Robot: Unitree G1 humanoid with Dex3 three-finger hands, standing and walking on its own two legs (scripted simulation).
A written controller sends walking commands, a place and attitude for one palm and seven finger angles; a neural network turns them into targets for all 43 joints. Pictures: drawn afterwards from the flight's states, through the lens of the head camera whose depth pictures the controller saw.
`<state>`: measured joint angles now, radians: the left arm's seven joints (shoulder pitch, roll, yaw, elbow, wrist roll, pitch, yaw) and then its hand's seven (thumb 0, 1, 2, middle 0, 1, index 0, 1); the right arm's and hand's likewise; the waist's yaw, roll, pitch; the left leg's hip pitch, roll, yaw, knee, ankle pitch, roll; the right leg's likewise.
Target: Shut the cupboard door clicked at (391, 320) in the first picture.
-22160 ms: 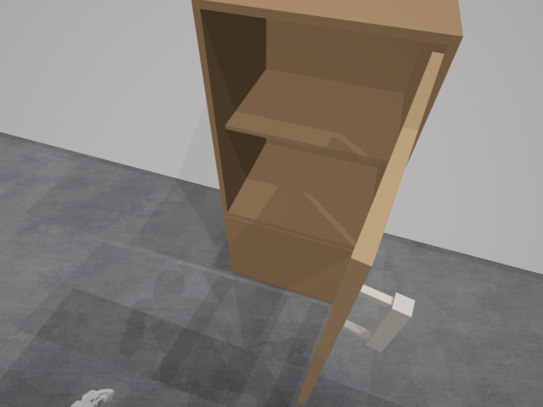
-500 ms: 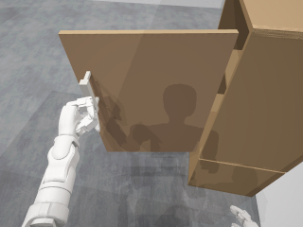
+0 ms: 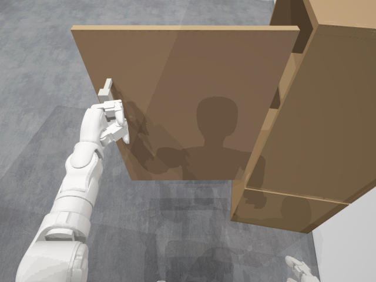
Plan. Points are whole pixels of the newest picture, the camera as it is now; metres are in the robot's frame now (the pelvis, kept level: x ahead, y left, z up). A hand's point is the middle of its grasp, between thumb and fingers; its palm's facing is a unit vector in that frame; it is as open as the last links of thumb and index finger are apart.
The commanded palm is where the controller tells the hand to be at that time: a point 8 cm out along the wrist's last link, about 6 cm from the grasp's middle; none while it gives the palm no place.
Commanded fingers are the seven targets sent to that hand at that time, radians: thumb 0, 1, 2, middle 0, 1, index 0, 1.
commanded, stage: push the door shut along its arc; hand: left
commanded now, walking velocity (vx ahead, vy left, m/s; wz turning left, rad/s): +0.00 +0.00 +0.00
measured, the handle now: (113, 106) +0.48 +0.19 +0.09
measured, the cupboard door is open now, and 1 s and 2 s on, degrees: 100 89 72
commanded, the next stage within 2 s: pull the fist back off the door in 1.58 s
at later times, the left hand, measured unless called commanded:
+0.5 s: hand (132, 109) +0.47 +0.14 +0.10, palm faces -0.14 -0.99 -0.03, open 3.1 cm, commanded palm +0.47 +0.18 +0.10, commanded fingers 0.00 0.90 0.90 -1.30 -1.50 -1.30 -1.50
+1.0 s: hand (151, 93) +0.52 +0.11 +0.10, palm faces -0.27 -0.96 -0.03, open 3.1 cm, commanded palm +0.52 +0.15 +0.10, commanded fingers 0.00 0.90 0.90 -1.30 -1.50 -1.30 -1.50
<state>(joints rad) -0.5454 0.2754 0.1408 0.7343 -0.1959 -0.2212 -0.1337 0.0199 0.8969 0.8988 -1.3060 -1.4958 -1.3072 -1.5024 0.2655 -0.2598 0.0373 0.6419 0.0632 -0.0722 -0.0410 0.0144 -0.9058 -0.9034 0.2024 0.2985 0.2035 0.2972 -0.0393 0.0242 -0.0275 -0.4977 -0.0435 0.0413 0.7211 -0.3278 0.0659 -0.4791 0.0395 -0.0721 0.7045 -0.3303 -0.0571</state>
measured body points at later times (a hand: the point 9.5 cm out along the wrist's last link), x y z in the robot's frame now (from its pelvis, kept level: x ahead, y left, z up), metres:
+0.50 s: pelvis +0.00 +0.01 -0.01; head +0.07 +0.02 +0.43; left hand +0.48 +0.20 +0.10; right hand +0.04 -0.26 -0.13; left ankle +0.02 +0.08 -0.71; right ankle +0.02 -0.08 -0.71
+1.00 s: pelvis +0.01 +0.00 -0.02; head +0.11 +0.00 +0.42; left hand +0.53 +0.16 +0.11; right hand -0.01 -0.26 -0.13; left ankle +0.02 +0.08 -0.71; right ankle +0.02 -0.08 -0.71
